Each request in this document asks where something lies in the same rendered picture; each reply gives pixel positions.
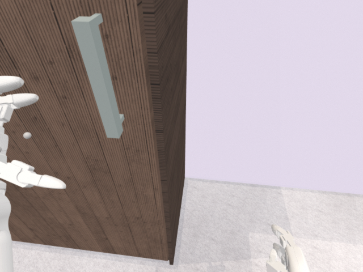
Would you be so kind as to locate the left robot forearm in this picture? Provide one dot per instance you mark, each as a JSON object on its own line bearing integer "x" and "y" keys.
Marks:
{"x": 6, "y": 258}

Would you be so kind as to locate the right robot hand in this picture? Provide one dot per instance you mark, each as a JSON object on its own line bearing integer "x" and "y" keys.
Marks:
{"x": 292, "y": 257}

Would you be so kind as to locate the handle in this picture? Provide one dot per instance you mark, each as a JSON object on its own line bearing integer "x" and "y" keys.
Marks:
{"x": 89, "y": 40}

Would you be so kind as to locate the left robot hand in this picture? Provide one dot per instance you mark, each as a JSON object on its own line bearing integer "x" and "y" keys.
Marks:
{"x": 17, "y": 172}

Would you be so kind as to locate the wardrobe door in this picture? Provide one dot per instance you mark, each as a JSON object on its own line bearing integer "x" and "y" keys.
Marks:
{"x": 113, "y": 198}

